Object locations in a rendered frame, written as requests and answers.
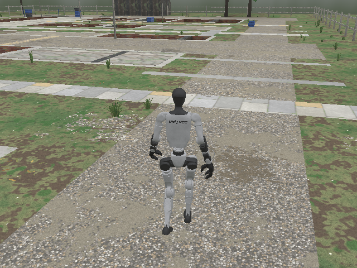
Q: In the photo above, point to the right robot hand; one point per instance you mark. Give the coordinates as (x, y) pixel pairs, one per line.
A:
(210, 171)

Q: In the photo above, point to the robot right upper arm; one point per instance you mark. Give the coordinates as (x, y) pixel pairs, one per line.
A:
(198, 128)

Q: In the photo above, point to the robot right forearm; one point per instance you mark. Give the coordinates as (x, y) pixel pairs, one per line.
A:
(205, 152)

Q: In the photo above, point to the robot left upper arm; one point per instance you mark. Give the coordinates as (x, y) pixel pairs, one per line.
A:
(158, 126)

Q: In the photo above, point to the left robot hand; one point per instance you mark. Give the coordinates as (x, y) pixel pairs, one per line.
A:
(156, 152)

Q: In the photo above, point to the left robot foot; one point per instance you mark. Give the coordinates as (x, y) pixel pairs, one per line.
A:
(166, 230)

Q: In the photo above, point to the left robot shin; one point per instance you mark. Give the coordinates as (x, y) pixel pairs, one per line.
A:
(168, 205)

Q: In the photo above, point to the robot left forearm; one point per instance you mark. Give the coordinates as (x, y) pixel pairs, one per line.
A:
(153, 145)

